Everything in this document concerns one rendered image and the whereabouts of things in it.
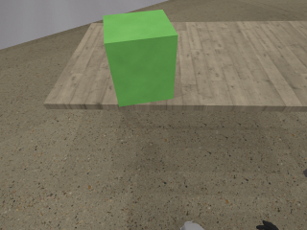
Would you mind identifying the carton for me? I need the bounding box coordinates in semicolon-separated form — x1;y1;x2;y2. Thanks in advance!
103;10;178;107

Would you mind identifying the robot right hand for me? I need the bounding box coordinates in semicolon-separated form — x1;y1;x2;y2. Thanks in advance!
256;220;279;230

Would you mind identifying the table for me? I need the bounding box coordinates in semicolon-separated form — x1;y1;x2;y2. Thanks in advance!
44;20;307;178

